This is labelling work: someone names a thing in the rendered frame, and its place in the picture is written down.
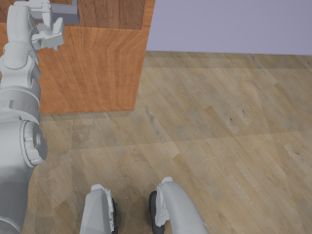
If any handle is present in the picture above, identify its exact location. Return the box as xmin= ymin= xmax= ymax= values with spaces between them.
xmin=17 ymin=0 xmax=80 ymax=24

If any robot left upper arm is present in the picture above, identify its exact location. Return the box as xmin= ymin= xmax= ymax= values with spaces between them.
xmin=0 ymin=120 xmax=48 ymax=234

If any robot left forearm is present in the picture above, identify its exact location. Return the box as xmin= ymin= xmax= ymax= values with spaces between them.
xmin=0 ymin=42 xmax=41 ymax=126

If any right robot foot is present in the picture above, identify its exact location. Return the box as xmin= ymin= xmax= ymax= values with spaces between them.
xmin=149 ymin=191 xmax=165 ymax=234

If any robot left thigh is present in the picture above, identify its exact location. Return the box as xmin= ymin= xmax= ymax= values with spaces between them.
xmin=79 ymin=188 xmax=114 ymax=234

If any drawer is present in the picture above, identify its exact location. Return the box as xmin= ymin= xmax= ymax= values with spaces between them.
xmin=0 ymin=0 xmax=146 ymax=30

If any robot left hand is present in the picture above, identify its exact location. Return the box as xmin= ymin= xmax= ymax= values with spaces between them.
xmin=7 ymin=0 xmax=64 ymax=54

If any cabinet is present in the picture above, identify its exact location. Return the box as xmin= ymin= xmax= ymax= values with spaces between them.
xmin=0 ymin=0 xmax=156 ymax=114

